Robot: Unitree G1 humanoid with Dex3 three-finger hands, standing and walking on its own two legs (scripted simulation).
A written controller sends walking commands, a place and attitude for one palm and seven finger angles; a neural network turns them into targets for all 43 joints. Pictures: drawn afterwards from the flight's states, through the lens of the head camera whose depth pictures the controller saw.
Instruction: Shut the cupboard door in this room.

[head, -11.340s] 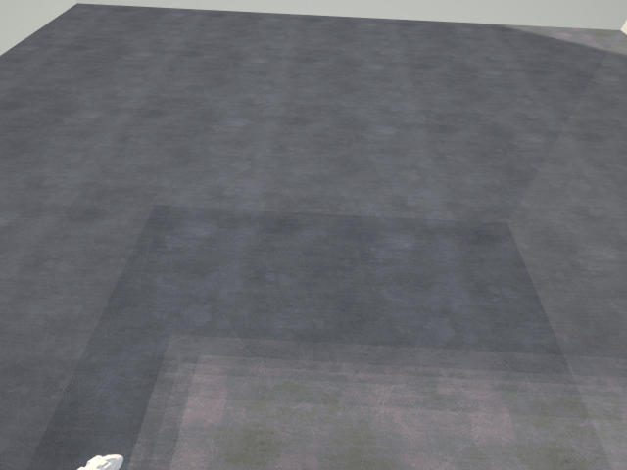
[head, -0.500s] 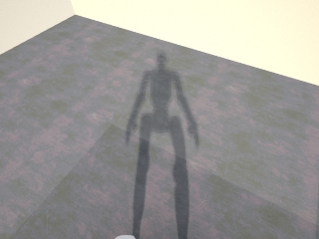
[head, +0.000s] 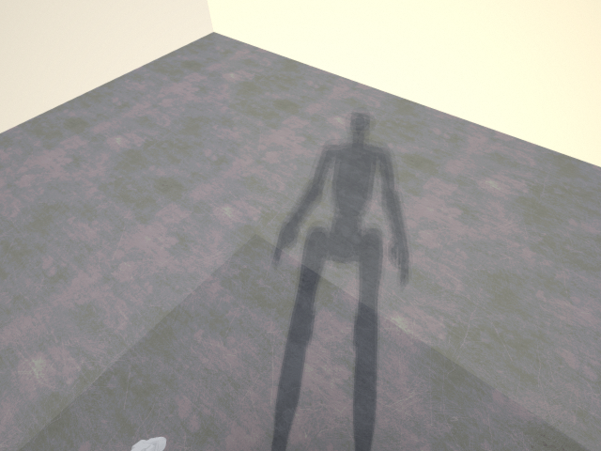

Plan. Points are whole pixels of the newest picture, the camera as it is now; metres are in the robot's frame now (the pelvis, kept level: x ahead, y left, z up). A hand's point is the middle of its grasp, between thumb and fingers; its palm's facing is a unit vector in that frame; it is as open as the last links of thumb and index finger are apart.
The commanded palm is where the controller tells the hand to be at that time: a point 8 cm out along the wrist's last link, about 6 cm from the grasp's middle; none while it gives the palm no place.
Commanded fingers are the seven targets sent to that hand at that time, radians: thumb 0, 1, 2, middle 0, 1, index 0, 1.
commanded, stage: turn or walk to find it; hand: left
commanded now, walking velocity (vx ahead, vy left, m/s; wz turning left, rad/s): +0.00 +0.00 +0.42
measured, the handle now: out of the picture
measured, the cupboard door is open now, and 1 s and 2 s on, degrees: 85 85 85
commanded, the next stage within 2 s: none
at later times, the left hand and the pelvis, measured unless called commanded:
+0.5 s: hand out of the picture -0.06 +0.24 -0.18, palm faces +0.28 -0.93 -0.24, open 7.4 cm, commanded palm none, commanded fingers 0.00 0.90 0.90 -0.20 -0.30 -0.20 -0.30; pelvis -0.04 +0.03 +0.00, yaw +14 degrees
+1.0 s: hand out of the picture -0.05 +0.19 -0.14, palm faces +0.44 -0.85 -0.28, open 7.4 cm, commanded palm none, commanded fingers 0.00 0.90 0.90 -0.20 -0.30 -0.20 -0.30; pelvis -0.04 -0.02 +0.01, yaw +27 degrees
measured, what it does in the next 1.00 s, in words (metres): steps on the spot, turning left: left foot, then right foot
